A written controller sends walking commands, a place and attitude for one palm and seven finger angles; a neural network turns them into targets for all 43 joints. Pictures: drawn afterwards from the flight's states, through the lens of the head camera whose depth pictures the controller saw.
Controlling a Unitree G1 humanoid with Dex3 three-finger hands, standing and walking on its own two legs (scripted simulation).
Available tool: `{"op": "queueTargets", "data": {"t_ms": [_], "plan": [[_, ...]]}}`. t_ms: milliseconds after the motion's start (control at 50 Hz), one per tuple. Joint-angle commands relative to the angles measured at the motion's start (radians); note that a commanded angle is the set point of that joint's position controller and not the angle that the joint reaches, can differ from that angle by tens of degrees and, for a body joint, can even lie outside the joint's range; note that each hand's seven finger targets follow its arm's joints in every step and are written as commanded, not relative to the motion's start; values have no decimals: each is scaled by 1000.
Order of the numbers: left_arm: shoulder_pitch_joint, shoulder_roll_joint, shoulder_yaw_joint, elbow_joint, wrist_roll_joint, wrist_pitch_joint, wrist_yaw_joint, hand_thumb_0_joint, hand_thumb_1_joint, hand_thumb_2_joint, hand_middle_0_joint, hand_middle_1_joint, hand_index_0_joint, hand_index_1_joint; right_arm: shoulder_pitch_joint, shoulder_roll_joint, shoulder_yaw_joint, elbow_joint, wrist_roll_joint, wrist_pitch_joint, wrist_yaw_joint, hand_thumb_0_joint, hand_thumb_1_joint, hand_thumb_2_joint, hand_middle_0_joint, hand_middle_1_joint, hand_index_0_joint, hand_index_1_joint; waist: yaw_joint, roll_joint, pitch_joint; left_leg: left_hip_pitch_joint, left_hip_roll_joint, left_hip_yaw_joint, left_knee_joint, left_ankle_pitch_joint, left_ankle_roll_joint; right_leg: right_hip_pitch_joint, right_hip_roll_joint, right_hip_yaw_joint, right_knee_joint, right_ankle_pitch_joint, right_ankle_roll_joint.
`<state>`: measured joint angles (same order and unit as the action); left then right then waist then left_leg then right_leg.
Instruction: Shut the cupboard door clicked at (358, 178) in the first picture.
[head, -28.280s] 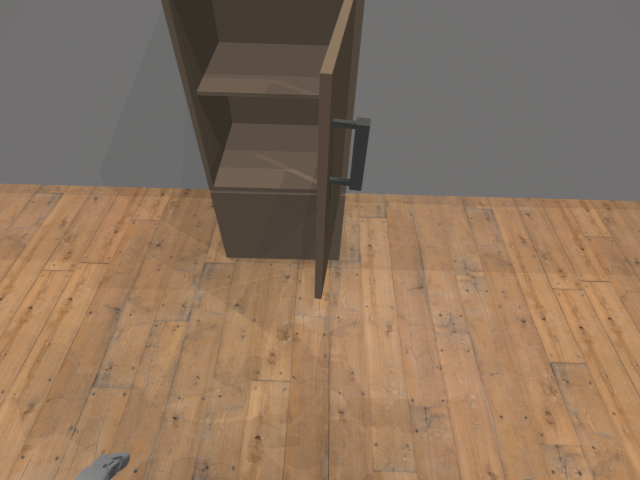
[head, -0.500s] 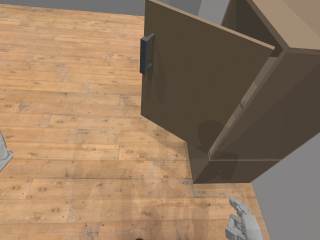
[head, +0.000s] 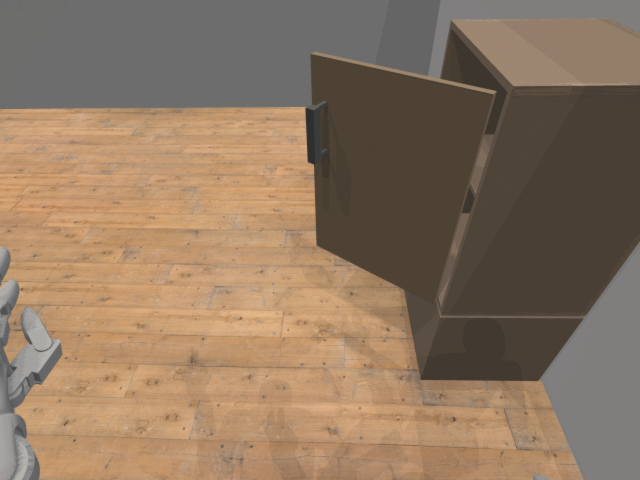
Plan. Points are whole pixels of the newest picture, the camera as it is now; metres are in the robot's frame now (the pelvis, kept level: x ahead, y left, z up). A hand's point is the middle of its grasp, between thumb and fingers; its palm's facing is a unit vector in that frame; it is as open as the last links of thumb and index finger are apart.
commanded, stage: stop stepping back and stand still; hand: left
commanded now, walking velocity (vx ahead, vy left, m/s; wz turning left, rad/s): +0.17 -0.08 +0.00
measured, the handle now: (318, 132) +0.89 +0.08 +0.04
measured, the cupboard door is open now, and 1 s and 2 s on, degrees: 54 54 54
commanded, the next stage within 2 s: let the arm hang, fingers relaxed in 0.94 s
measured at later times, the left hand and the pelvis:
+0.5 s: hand out of the picture +0.13 +0.31 +0.13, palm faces +0.47 -0.82 -0.33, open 7.5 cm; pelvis -0.07 +0.04 -0.01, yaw -2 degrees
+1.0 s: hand out of the picture +0.14 +0.32 +0.14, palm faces +0.39 -0.83 -0.40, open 7.5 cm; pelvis -0.06 +0.07 +0.00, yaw -3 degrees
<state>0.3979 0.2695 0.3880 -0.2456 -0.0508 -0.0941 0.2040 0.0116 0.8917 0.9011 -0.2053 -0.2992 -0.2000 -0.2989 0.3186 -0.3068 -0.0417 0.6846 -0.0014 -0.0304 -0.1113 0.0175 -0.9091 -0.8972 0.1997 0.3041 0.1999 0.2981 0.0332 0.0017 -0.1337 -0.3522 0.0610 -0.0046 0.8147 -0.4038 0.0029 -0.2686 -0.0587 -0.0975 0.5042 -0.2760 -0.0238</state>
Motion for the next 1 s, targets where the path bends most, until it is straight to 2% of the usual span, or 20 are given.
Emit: {"op": "queueTargets", "data": {"t_ms": [0, 40, 80, 140, 220, 240, 260, 280, 320, 380, 420, 500, 540, 560, 580, 660, 740, 820, 880, 980], "plan": [[-133, 383, 117, -513, 33, -113, 17, 0, 900, 900, -200, -300, -200, -300, -201, -43, -18, -209, -6, -94, -2, 0, -900, -900, 200, 300, 200, 300, -11, -249, 26, -9, -47, 76, -316, 5, 33, 158, -184, 236, -164, 76, -69], [-23, 387, 174, -605, 17, -141, 18, 0, 900, 900, -200, -300, -200, -300, -170, -25, -14, -224, -6, -98, 0, 0, -900, -900, 200, 300, 200, 300, -44, -46, -67, 174, -29, 47, -513, 162, 45, 163, -78, 131, 46, 134, -12], [50, 405, 215, -651, 14, -166, 13, 0, 900, 900, -200, -300, -200, -300, -154, -39, -18, -242, -7, -109, 16, 0, -900, -900, 200, 300, 200, 300, -40, 239, -83, 349, 167, -166, -440, 508, 90, -101, 37, 20, 251, 22, 32], [63, 392, 225, -594, 19, -157, 6, 0, 900, 900, -200, -300, -200, -300, -154, -15, -10, -203, -15, -118, 26, 0, -900, -900, 200, 300, 200, 300, -67, 337, 46, 348, 241, -216, -476, 527, 146, -295, 51, 9, 323, -219, 26], [47, 282, 149, -319, 12, -127, -12, 0, 900, 900, -200, -300, -200, -300, -182, -31, -1, -179, 4, -115, 43, 0, -900, -900, 200, 300, 200, 300, -23, 186, 143, -111, 124, 24, -276, 95, 83, 183, 86, 3, -17, -63, 6], [75, 289, 147, -240, 16, -114, -13, 0, 900, 900, -200, -300, -200, -300, -174, -26, -4, -182, 10, -103, 44, 0, -900, -900, 200, 300, 200, 300, -17, 9, 125, -234, 33, 90, -61, -37, 59, 262, 3, 205, -101, -190, -43], [70, 297, 127, -202, 22, -99, -15, 0, 900, 900, -200, -300, -200, -300, -179, -24, -15, -199, 17, -84, 49, 0, -900, -900, 200, 300, 200, 300, -22, -256, 131, -339, -66, 115, 211, -162, 24, 207, -220, 611, -286, -369, -128], [36, 304, 122, -203, 23, -111, -21, 0, 900, 900, -200, -300, -200, -300, -194, -39, -22, -203, 8, -68, 53, 0, -900, -900, 200, 300, 200, 300, -15, -258, 170, -350, -57, 8, 383, -161, 15, 115, -309, 693, -373, -405, -152], [15, 269, 78, -167, 27, -119, -37, 0, 900, 900, -200, -300, -200, -300, -182, -27, -14, -191, 2, -43, 62, 0, -900, -900, 200, 300, 200, 300, -41, -196, 217, -282, -7, -40, 396, -87, 9, -84, -276, 601, -378, -575, -158], [-59, 300, 79, -310, 28, -137, -36, 0, 900, 900, -200, -300, -200, -300, -198, -6, 11, -197, -7, -20, 51, 0, -900, -900, 200, 300, 200, 300, -52, -214, 179, -75, 19, 12, 208, -12, 9, -273, -199, 307, -350, -490, -132], [-144, 355, 106, -442, 34, -149, -17, 0, 900, 900, -200, -300, -200, -300, -222, 1, 18, -208, -16, -33, 29, 0, -900, -900, 200, 300, 200, 300, -44, -218, 124, 63, 3, 60, 57, 5, 18, -310, -173, 209, -324, -475, -115], [-153, 395, 128, -674, 38, -166, 8, 0, 900, 900, -200, -300, -200, -300, -176, -26, 3, -203, -28, -84, 5, 0, -900, -900, 200, 300, 200, 300, -60, 164, 43, 249, -37, 58, -293, 72, 17, -227, -122, 148, -89, -370, -74], [-110, 360, 143, -707, 52, -185, 16, 0, 900, 900, -200, -300, -200, -300, -164, -45, 4, -222, -27, -111, 19, 0, -900, -900, 200, 300, 200, 300, -39, 554, 87, 130, 225, -395, -662, -295, 106, -245, 63, 41, 329, -281, 9], [-90, 381, 166, -662, 61, -186, 14, 0, 900, 900, -200, -300, -200, -300, -171, -13, 5, -224, -24, -126, 25, 0, -900, -900, 200, 300, 200, 300, -45, 483, 141, -15, 274, -438, -717, -280, 158, -177, 74, 90, 484, -208, 17], [-32, 375, 200, -552, 53, -182, 5, 0, 900, 900, -200, -300, -200, -300, -179, 0, 0, -209, -17, -132, 33, 0, -900, -900, 200, 300, 200, 300, -33, 341, 115, -45, 230, -340, -677, -232, 136, -119, 60, 101, 491, -157, 21], [171, 294, 172, -389, 29, -150, -17, 0, 900, 900, -200, -300, -200, -300, -160, -5, -1, -210, 9, -118, 47, 0, -900, -900, 200, 300, 200, 300, -38, 192, 98, -53, 162, -156, -555, -41, 85, 16, 69, 43, 182, -91, 43], [169, 277, 131, -301, 21, -125, -32, 0, 900, 900, -200, -300, -200, -300, -153, -23, 6, -209, 13, -98, 44, 0, -900, -900, 200, 300, 200, 300, -49, 81, 130, -125, 108, -96, -539, -76, 27, 165, 74, 43, -74, -15, 32], [15, 331, 134, -404, 18, -143, -31, 0, 900, 900, -200, -300, -200, -300, -167, -20, 12, -198, -6, -111, 36, 0, -900, -900, 200, 300, 200, 300, -53, 94, 52, 9, 80, -93, -477, 216, 17, 159, 13, 101, -69, 164, 6], [25, 332, 124, -489, 13, -141, -28, 0, 900, 900, -200, -300, -200, -300, -179, -11, 7, -209, 12, -114, 32, 0, -900, -900, 200, 300, 200, 300, -37, -19, -87, 146, 52, -36, -384, 337, 20, 166, 0, 135, -61, 247, 11], [50, 341, 160, -481, 12, -147, -14, 0, 900, 900, -200, -300, -200, -300, -206, 6, 22, -204, 5, -102, 28, 0, -900, -900, 200, 300, 200, 300, -36, 88, 24, 94, 31, -31, -397, 191, 10, 74, -17, 175, -132, 93, -2]]}}
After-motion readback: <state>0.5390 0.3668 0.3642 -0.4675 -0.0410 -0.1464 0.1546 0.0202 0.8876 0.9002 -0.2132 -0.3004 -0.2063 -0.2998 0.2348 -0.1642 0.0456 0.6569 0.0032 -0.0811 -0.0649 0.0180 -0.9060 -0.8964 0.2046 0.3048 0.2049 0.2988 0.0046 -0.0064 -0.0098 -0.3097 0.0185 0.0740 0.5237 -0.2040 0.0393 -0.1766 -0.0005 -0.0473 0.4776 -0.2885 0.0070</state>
